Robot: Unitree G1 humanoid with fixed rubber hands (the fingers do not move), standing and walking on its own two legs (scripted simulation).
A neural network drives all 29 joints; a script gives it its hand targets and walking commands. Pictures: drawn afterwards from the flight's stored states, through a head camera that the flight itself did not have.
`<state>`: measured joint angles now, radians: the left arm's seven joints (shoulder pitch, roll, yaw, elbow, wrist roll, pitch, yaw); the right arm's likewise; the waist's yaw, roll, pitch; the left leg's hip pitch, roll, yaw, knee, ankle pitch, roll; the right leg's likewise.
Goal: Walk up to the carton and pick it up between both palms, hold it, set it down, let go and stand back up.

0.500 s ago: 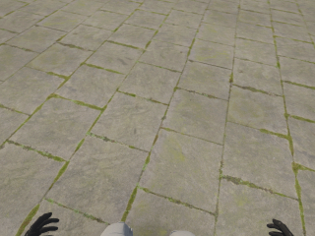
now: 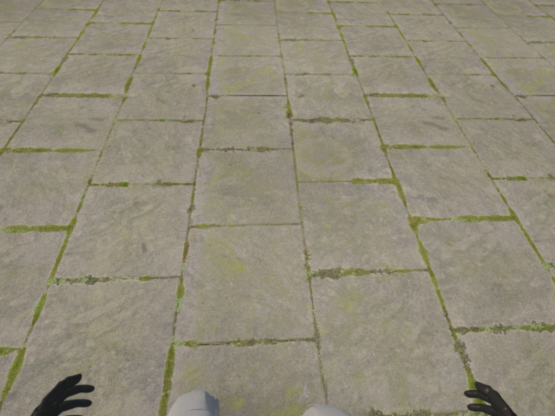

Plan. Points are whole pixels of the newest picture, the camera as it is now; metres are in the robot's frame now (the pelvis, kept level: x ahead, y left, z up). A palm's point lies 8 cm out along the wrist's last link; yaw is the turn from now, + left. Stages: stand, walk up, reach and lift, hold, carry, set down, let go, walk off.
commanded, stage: walk up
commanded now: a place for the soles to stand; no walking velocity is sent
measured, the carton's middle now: out of the picture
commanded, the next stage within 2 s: none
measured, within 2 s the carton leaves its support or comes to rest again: neither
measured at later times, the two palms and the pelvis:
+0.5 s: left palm (131, 314) +0.27 +0.23 -0.07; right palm out of the picture +0.01 -0.36 -0.06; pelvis +0.04 -0.02 +0.01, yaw -23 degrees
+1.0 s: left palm (245, 228) +0.45 +0.06 -0.07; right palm out of the picture -0.02 -0.36 -0.05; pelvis +0.14 -0.06 +0.02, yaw -48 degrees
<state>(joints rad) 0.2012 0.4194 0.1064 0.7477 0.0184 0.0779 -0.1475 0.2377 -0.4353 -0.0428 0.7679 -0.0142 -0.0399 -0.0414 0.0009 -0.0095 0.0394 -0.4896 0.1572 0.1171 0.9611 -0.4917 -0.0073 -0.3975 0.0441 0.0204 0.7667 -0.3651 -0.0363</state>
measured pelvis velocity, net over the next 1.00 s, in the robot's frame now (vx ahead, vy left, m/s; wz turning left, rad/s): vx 0.14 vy -0.06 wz -0.84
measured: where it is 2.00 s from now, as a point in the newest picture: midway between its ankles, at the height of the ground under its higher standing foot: (360, 362)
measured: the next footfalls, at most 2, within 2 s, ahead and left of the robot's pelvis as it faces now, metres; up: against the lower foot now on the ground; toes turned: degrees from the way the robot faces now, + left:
left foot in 0.18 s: +0.13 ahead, +0.08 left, +0.00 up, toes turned -2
right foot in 0.56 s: +0.05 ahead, -0.18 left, +0.00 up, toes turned -28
